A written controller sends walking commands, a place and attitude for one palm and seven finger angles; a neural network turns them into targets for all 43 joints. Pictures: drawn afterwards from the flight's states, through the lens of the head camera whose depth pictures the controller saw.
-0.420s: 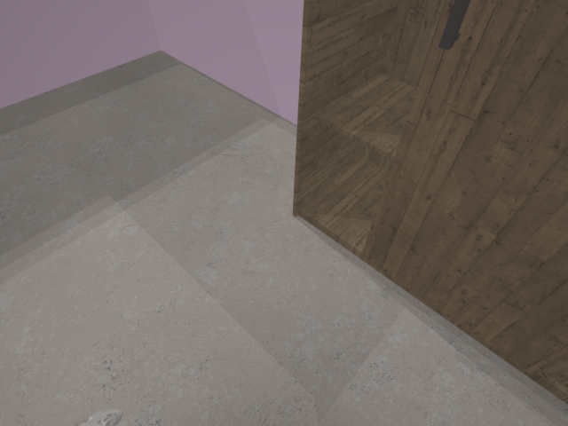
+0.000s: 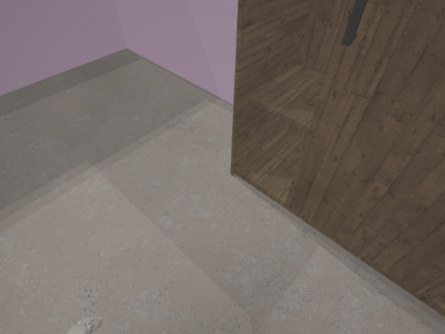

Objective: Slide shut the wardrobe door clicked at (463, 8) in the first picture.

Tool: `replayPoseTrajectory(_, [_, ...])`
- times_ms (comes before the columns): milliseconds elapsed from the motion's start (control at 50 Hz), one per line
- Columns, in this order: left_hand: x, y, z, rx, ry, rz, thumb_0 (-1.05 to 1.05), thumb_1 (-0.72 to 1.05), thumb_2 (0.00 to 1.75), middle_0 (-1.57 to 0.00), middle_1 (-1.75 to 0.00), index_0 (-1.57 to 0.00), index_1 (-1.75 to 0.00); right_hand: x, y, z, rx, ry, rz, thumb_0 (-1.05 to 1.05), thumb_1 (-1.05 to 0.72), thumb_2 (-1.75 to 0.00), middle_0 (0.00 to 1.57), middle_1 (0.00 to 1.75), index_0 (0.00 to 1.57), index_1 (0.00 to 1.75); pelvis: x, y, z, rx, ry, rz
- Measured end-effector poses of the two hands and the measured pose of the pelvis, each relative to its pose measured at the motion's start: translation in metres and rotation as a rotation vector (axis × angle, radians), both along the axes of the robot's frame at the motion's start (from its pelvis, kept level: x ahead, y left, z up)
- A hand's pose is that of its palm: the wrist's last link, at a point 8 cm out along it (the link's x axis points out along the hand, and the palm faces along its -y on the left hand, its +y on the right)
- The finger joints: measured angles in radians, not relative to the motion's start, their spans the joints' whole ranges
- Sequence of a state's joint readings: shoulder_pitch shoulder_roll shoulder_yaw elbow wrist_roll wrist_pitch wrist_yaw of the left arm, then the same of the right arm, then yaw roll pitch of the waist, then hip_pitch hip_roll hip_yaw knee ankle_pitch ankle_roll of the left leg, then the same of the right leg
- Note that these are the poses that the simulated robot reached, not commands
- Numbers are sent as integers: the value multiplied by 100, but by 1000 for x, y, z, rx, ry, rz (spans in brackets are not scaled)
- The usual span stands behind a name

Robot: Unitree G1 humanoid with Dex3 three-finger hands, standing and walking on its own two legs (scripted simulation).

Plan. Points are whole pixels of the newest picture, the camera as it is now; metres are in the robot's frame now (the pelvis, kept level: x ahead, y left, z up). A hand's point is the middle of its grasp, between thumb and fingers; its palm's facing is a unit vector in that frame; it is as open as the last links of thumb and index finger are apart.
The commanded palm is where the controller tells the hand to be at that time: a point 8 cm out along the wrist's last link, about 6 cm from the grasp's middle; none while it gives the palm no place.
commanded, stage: stand and wait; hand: right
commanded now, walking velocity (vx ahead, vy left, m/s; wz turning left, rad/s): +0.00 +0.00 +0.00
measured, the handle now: (359, 14) +0.82 -0.31 +0.23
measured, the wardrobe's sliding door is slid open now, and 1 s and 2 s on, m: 0.36 0.36 0.36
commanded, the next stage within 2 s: look at it before walking up in 0.72 s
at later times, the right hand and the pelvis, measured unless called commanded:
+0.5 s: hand out of the picture +0.05 -0.23 -0.15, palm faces -0.02 +0.95 -0.32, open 7.4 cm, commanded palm none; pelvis -0.02 +0.01 +0.00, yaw +0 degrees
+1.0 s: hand out of the picture +0.03 -0.23 -0.16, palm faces -0.03 +0.95 -0.31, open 7.4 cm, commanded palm none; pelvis -0.03 +0.01 +0.01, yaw +0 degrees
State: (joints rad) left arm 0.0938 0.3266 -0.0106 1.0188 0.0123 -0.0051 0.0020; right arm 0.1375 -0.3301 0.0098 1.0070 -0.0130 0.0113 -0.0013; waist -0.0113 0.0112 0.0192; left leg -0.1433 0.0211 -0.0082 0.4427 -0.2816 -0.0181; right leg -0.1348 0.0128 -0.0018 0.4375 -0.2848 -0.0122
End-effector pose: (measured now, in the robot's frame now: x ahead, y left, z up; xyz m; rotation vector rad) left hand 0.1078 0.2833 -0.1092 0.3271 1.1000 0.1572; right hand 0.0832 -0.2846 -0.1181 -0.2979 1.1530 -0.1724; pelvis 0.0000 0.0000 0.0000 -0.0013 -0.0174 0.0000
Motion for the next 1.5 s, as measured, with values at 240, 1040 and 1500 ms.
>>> replayPoseTrajectory(240, [-44, 10, -7, -2, 95, 37, 1, 91, 90, -21, -30, -21, -30, -30, 2, 0, -9, 57, -22, 1, -91, -90, 21, 30, 21, 30, -11, 6, 3, 0, -15, -2])
replayPoseTrajectory(1040, [-75, 10, -9, -16, 130, 55, 0, 91, 90, -21, -30, -21, -30, -55, 9, -2, 6, 86, -21, 1, -91, -90, 21, 30, 21, 30, -29, 9, 5, 2, -12, 4])
replayPoseTrajectory(1500, [-57, 10, -6, -7, 111, 52, 0, 91, 90, -21, -30, -21, -30, -39, 4, 0, -4, 76, -12, 1, -91, -90, 21, 30, 21, 30, -21, 7, 6, 1, -3, 15])
